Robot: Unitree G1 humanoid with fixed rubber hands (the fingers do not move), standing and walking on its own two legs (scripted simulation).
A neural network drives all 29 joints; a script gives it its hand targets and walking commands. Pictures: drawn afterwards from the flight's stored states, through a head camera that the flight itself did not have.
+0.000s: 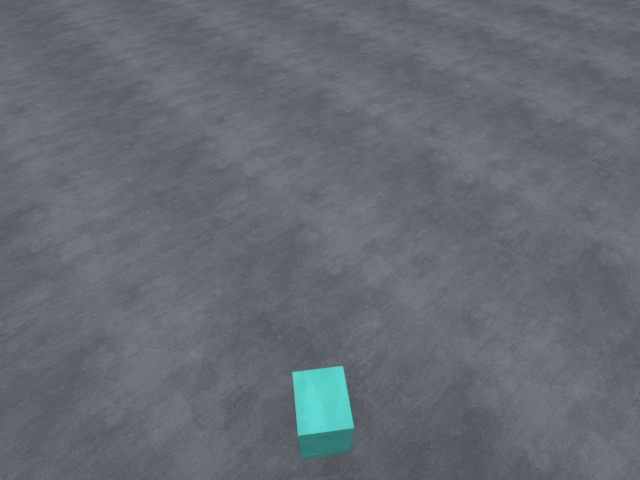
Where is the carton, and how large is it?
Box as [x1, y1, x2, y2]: [292, 366, 353, 458]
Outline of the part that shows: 342,366 292,372 297,431 301,458 348,452 353,425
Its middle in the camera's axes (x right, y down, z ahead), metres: +0.01 +0.49 +1.10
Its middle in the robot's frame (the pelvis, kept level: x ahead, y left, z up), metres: +0.45 +0.02 -0.67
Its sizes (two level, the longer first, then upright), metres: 0.163 0.140 0.222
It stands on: the floor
